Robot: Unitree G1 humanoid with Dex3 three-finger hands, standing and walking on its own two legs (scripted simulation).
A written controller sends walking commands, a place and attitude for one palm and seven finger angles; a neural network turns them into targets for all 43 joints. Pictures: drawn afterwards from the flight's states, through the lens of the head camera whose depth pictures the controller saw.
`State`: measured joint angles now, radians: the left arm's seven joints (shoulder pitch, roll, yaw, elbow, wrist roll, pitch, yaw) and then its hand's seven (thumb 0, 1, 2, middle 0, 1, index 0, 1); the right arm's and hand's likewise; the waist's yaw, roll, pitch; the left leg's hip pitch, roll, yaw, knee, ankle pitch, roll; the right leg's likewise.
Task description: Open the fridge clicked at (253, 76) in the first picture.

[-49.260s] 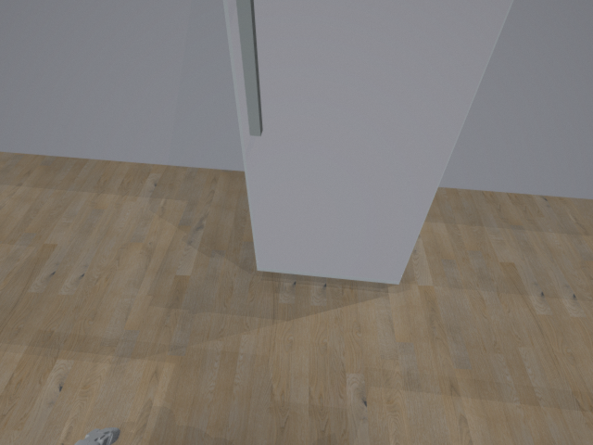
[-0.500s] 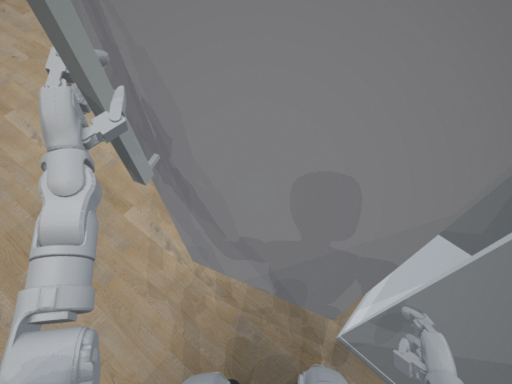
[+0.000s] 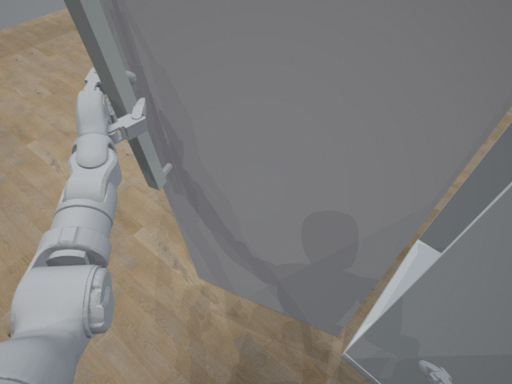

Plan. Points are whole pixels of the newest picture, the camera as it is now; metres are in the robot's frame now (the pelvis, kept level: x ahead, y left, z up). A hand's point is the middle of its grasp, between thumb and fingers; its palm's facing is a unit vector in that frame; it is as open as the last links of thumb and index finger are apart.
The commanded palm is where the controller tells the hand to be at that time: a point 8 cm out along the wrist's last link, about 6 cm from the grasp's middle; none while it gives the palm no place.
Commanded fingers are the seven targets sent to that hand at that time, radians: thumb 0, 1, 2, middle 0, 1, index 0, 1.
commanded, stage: stop walking and hold the door back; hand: left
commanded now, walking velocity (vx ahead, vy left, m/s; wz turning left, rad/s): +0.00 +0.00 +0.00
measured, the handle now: (135, 102) +0.51 +0.22 +0.16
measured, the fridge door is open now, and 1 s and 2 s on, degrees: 109 107 107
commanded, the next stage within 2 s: loosen the grip on the handle in 0.24 s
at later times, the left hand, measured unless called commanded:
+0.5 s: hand (130, 106) +0.48 +0.22 +0.18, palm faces +0.31 -0.94 -0.15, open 7.5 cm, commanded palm +0.42 +0.26 +0.17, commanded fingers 0.00 -0.19 0.38 -0.45 -1.40 -0.45 -1.40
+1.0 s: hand (127, 108) +0.49 +0.23 +0.16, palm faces +0.33 -0.93 -0.16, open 14.3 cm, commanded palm +0.45 +0.28 +0.17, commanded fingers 0.00 -0.55 0.20 -0.25 -1.15 -0.25 -1.15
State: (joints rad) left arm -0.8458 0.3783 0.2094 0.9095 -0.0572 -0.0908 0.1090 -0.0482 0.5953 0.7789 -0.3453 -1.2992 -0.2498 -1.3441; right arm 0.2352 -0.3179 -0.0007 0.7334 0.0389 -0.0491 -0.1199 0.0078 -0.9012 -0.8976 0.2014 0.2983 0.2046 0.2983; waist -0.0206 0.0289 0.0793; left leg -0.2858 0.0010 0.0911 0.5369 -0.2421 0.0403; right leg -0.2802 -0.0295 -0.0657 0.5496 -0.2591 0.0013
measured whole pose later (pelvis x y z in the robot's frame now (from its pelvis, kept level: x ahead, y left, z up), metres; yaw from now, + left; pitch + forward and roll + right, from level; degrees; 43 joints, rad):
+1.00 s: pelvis +0.02 +0.00 +0.01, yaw -1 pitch +5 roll -1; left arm -0.86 0.47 0.36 1.00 0.03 -0.08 0.08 -0.01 -0.53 0.21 -0.28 -1.19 -0.29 -1.20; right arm 0.39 -0.27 -0.04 0.83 -0.01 -0.14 -0.03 0.01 -0.90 -0.90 0.20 0.30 0.20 0.30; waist -0.09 0.01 -0.01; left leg -0.34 0.02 0.10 0.49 -0.23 0.04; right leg -0.31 0.00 -0.06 0.45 -0.21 -0.01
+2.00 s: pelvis +0.03 +0.01 +0.00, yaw -1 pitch +4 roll -1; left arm -0.53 0.54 0.48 0.69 -0.07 -0.03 -0.11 -0.01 -0.54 0.20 -0.26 -1.15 -0.25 -1.15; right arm 0.34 -0.27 -0.01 0.76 0.03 -0.11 -0.08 0.01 -0.90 -0.90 0.20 0.30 0.20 0.30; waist -0.04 0.02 -0.03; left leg -0.34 0.03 0.09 0.55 -0.28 0.04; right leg -0.31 0.00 -0.06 0.48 -0.25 0.00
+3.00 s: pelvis +0.00 +0.00 +0.01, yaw +1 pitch -5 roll -1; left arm -0.07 0.44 0.39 0.11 -0.22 0.08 -0.19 -0.01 -0.46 0.24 -0.25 -1.10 -0.25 -1.10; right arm 0.17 -0.26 0.05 0.70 0.04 -0.25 -0.12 0.01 -0.90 -0.90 0.20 0.30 0.20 0.30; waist 0.06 0.04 0.01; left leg -0.17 0.01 0.06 0.49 -0.23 0.03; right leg -0.12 -0.01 -0.09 0.43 -0.22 -0.01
